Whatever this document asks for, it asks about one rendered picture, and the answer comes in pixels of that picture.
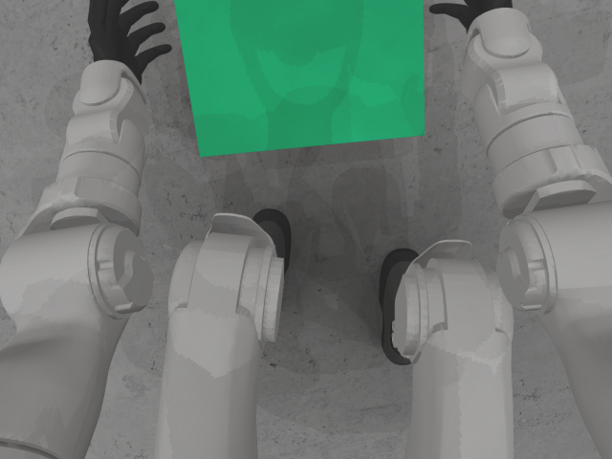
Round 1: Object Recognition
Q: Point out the robot right forearm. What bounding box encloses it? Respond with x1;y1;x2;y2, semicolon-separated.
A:
459;8;612;220

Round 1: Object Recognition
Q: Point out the carton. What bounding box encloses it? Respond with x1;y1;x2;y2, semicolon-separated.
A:
174;0;425;157

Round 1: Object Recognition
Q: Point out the robot right foot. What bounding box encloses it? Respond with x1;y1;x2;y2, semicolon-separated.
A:
379;249;419;365

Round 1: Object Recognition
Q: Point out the robot left hand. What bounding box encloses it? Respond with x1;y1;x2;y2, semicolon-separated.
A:
88;0;172;85

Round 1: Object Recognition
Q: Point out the left robot thigh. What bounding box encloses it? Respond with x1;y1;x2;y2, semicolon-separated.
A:
153;232;284;459

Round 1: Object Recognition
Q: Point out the robot right hand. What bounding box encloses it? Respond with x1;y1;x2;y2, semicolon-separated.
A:
429;0;513;33

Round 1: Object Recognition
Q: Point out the robot left forearm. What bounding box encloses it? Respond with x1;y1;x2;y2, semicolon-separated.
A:
0;60;152;315

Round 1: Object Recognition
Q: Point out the robot left upper arm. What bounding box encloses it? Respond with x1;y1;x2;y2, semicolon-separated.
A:
0;222;154;459

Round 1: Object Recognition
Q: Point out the robot right upper arm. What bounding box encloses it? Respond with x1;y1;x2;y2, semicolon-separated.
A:
496;200;612;459

